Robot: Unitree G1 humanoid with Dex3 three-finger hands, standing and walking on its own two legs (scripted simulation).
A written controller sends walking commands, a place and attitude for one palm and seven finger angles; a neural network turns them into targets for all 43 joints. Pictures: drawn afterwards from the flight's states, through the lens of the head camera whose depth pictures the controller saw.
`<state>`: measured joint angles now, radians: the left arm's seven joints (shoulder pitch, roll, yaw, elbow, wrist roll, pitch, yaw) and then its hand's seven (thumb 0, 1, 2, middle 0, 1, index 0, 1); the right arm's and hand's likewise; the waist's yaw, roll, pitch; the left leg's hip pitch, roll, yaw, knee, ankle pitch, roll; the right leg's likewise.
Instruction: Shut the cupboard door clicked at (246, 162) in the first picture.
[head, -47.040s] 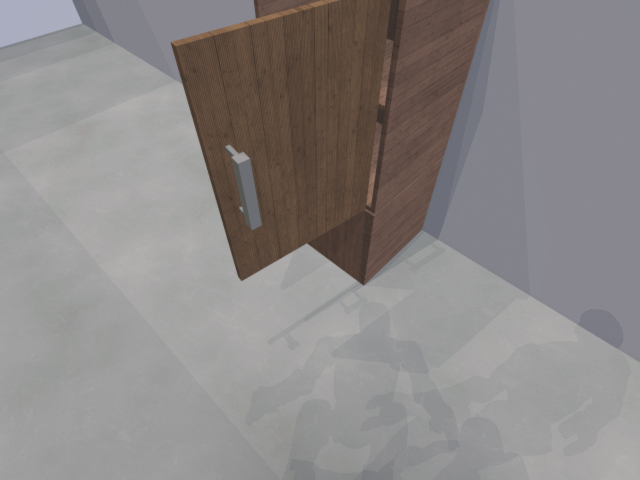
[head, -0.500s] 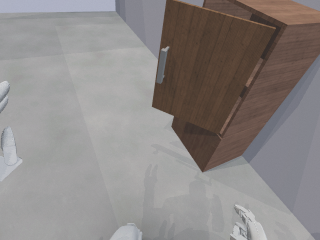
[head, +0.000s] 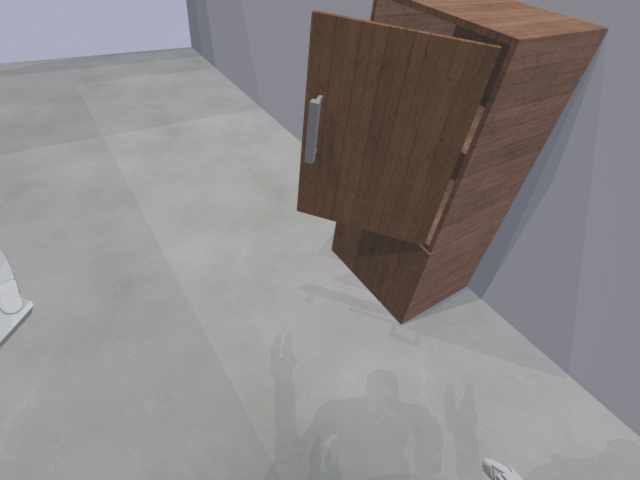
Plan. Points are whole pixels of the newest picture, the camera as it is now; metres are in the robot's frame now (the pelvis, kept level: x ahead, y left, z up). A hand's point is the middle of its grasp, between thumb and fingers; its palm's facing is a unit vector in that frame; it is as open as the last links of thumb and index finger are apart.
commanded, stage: stop stepping back and stand still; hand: left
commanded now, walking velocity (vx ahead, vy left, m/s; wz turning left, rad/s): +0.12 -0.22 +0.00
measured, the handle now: (314, 129) +0.99 +0.07 -0.02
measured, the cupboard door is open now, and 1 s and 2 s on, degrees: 39 39 39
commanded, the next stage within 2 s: let the arm hang, fingers relaxed in 0.32 s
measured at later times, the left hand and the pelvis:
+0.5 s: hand (87, 350) +0.22 +0.27 +0.09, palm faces +0.34 -0.82 -0.45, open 7.4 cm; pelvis +0.01 +0.01 -0.01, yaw +1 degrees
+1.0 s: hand out of the picture +0.01 +0.17 -0.15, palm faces +0.05 -0.97 -0.23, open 7.2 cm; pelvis -0.01 -0.02 +0.02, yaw +2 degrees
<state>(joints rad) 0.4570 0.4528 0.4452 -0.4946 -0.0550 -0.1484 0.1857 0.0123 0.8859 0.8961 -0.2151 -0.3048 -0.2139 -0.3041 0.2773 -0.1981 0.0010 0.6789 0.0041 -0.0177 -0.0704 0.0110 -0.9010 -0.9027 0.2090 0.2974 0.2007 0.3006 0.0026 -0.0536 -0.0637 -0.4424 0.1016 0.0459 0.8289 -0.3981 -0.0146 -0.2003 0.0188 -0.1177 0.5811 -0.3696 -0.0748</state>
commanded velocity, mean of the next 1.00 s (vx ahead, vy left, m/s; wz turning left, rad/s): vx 0.02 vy -0.05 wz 0.00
